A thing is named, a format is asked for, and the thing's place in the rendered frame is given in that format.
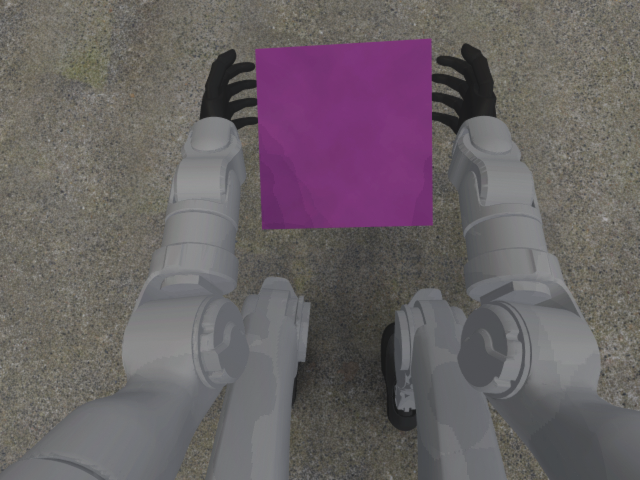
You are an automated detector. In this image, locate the robot left forearm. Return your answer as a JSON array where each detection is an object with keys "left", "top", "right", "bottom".
[{"left": 122, "top": 117, "right": 246, "bottom": 373}]

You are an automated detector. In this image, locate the robot left upper arm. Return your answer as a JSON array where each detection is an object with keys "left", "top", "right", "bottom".
[{"left": 0, "top": 294, "right": 249, "bottom": 480}]

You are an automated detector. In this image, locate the robot right upper arm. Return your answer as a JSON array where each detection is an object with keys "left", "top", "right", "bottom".
[{"left": 457, "top": 300, "right": 640, "bottom": 480}]

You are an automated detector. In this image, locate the robot right forearm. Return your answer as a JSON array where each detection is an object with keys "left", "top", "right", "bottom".
[{"left": 448, "top": 116, "right": 601, "bottom": 360}]

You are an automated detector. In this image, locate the robot left hand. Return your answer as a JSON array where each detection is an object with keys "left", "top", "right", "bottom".
[{"left": 199, "top": 49, "right": 258, "bottom": 130}]

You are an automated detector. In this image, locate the carton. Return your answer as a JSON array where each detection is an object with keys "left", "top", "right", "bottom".
[{"left": 255, "top": 39, "right": 433, "bottom": 229}]

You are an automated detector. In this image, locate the robot left foot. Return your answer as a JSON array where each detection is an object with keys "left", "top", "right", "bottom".
[{"left": 292, "top": 362, "right": 301, "bottom": 406}]

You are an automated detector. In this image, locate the robot right hand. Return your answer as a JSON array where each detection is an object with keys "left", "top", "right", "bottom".
[{"left": 432, "top": 43, "right": 496, "bottom": 135}]

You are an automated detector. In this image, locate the robot left shin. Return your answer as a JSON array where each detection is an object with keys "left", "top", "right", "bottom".
[{"left": 241, "top": 277, "right": 298, "bottom": 377}]

